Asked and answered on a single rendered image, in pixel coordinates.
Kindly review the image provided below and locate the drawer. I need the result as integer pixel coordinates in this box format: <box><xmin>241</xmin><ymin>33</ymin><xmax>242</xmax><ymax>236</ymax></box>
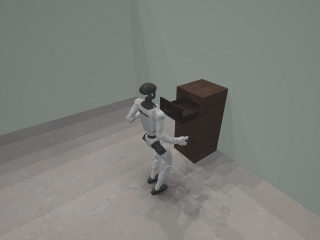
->
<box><xmin>160</xmin><ymin>97</ymin><xmax>200</xmax><ymax>124</ymax></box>

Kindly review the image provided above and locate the robot left thigh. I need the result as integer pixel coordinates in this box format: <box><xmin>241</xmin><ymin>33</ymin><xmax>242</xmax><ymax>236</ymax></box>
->
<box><xmin>142</xmin><ymin>133</ymin><xmax>162</xmax><ymax>160</ymax></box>

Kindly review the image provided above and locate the left robot foot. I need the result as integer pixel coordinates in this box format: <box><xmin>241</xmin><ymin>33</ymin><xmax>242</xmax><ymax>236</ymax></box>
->
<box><xmin>147</xmin><ymin>173</ymin><xmax>159</xmax><ymax>184</ymax></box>

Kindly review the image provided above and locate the left robot forearm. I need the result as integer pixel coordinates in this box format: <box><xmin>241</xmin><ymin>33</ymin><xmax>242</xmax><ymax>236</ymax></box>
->
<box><xmin>134</xmin><ymin>111</ymin><xmax>140</xmax><ymax>120</ymax></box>

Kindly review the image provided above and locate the right robot forearm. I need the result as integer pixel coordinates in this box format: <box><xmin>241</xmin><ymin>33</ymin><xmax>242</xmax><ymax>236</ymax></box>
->
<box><xmin>160</xmin><ymin>133</ymin><xmax>179</xmax><ymax>144</ymax></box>

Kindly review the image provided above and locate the robot right hand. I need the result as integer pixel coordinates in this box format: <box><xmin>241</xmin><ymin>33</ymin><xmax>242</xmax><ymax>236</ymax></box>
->
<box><xmin>178</xmin><ymin>136</ymin><xmax>189</xmax><ymax>146</ymax></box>

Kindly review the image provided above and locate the cabinet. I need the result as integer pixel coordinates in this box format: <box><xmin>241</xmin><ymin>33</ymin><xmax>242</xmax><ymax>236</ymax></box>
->
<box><xmin>174</xmin><ymin>79</ymin><xmax>228</xmax><ymax>164</ymax></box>

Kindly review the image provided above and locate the handle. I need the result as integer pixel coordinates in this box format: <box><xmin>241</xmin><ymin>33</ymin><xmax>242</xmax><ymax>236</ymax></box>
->
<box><xmin>162</xmin><ymin>108</ymin><xmax>173</xmax><ymax>115</ymax></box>

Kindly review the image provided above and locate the robot right upper arm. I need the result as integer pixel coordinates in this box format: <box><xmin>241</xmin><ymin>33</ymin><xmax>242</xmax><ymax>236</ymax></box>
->
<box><xmin>153</xmin><ymin>108</ymin><xmax>165</xmax><ymax>140</ymax></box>

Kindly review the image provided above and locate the robot left upper arm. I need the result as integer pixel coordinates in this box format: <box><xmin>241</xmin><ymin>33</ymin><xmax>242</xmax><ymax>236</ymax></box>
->
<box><xmin>126</xmin><ymin>98</ymin><xmax>143</xmax><ymax>123</ymax></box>

